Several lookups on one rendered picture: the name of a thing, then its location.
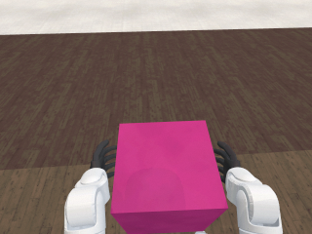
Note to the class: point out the left robot forearm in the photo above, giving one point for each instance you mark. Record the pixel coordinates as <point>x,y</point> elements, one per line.
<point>84,209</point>

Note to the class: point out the right robot forearm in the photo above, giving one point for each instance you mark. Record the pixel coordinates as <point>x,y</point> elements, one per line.
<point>258,209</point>

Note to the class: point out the robot right hand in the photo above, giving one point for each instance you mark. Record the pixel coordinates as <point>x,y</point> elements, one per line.
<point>229,160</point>

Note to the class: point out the robot left hand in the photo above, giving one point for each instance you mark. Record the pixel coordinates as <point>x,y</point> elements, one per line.
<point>99,158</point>

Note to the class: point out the carton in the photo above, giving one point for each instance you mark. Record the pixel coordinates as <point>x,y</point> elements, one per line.
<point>166,178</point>

